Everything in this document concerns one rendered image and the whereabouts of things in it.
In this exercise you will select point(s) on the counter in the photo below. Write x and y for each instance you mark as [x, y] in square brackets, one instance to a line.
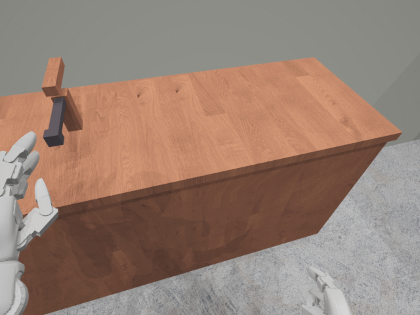
[165, 175]

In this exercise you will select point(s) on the tap lever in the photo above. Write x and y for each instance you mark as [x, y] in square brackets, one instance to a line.
[53, 136]

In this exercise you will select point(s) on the right robot hand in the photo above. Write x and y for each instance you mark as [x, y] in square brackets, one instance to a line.
[333, 301]

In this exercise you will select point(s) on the left robot hand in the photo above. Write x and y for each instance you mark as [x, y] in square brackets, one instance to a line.
[16, 167]

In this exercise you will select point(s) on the left robot forearm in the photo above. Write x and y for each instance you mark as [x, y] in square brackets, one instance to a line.
[13, 292]

